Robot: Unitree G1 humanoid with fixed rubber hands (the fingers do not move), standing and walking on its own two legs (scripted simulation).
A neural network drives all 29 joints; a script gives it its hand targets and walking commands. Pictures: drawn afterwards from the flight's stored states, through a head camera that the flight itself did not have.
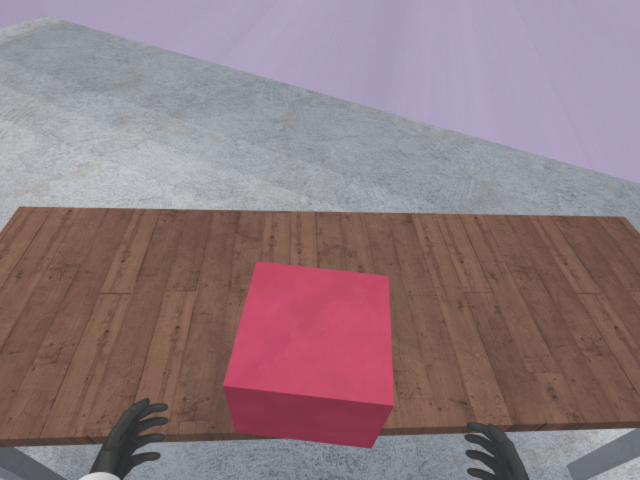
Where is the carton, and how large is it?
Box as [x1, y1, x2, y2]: [223, 261, 393, 448]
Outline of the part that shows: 256,261 223,383 235,431 371,448 393,406 388,276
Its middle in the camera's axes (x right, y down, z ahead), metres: -0.01 +0.19 +0.62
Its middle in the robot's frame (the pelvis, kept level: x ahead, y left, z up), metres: +0.34 +0.03 -0.10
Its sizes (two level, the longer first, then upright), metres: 0.214 0.205 0.175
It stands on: a table, 0.59 m high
